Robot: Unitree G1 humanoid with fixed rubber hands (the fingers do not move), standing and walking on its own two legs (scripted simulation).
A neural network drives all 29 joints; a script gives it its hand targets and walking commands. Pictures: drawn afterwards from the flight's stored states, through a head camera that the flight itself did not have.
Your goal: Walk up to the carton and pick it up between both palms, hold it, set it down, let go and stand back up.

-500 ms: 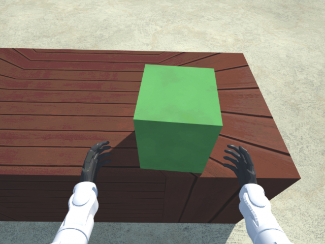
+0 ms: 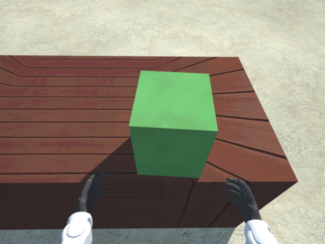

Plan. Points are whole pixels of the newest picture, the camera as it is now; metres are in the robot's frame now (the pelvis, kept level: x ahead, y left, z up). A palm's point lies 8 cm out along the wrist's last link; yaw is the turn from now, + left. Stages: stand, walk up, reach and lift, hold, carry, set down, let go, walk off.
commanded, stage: set down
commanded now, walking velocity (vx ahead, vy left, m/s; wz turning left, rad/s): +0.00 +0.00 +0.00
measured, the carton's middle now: (171, 126) +0.44 +0.00 +0.00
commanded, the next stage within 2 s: let go in 0.74 s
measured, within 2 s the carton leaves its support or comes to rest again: neither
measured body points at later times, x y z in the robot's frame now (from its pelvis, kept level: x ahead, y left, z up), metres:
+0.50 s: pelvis +0.01 +0.00 +0.00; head +0.01 +0.02 +0.45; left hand +0.18 +0.24 -0.08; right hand +0.18 -0.20 -0.08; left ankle +0.02 +0.12 -0.74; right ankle -0.04 -0.08 -0.74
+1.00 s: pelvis -0.01 +0.00 +0.00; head +0.00 +0.02 +0.45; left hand +0.16 +0.24 -0.09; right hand +0.14 -0.22 -0.09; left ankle +0.02 +0.12 -0.74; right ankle -0.04 -0.08 -0.74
